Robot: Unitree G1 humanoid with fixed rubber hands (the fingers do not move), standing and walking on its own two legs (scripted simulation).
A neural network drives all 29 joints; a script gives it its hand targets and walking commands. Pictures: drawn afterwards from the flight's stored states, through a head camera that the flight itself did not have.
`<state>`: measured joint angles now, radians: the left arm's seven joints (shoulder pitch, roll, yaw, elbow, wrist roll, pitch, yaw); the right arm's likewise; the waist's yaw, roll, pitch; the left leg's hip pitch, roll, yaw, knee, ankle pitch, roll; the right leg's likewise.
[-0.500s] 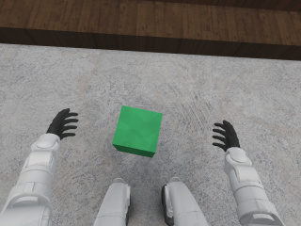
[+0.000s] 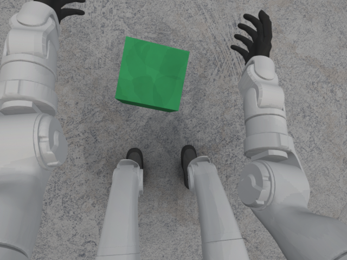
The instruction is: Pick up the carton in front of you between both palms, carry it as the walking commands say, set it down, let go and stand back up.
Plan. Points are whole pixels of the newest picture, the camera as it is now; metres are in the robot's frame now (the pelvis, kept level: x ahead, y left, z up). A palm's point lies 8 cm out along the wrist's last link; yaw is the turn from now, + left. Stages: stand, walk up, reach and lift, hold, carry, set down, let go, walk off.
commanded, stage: reach and lift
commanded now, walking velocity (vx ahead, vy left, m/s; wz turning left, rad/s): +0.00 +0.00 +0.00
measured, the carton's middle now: (151, 80) +0.50 +0.01 -0.52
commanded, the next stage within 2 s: none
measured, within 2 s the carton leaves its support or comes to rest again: leaves its support in 1.66 s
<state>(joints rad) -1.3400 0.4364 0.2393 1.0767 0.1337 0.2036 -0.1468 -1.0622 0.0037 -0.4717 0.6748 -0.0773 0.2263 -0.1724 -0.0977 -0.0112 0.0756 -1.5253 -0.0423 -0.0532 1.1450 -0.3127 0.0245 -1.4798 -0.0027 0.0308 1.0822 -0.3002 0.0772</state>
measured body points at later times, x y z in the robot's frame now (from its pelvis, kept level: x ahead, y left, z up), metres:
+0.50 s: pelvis -0.01 -0.02 -0.17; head +0.35 +0.01 +0.10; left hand +0.54 +0.20 -0.35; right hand +0.48 -0.19 -0.34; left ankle +0.09 +0.10 -0.61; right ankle +0.09 -0.16 -0.61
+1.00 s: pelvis -0.03 -0.01 -0.27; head +0.35 +0.02 -0.04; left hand +0.56 +0.18 -0.47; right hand +0.50 -0.19 -0.46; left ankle +0.08 +0.10 -0.61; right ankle +0.09 -0.16 -0.61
